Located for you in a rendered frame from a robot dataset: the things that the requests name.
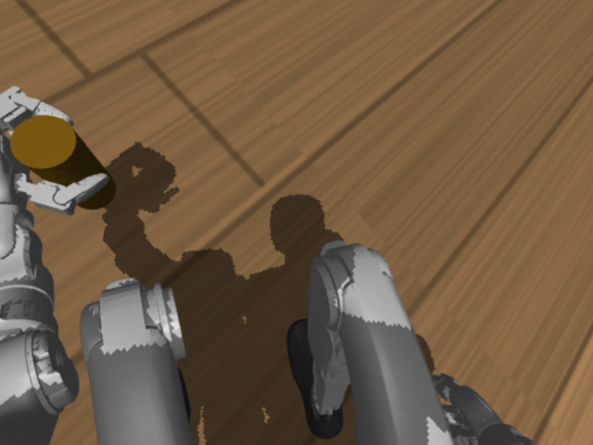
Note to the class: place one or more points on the left robot hand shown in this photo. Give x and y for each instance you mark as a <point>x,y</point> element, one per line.
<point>15,183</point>

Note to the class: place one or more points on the right robot hand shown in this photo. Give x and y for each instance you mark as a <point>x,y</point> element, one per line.
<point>469,413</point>

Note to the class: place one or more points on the left robot arm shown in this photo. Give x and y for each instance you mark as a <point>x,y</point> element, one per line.
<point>37,378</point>

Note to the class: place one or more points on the right robot foot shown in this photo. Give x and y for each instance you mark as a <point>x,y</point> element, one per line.
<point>301,362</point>

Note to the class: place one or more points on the right robot arm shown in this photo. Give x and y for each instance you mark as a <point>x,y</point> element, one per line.
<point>502,434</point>

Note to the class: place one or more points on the can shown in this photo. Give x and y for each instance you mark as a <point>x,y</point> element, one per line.
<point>50,148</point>

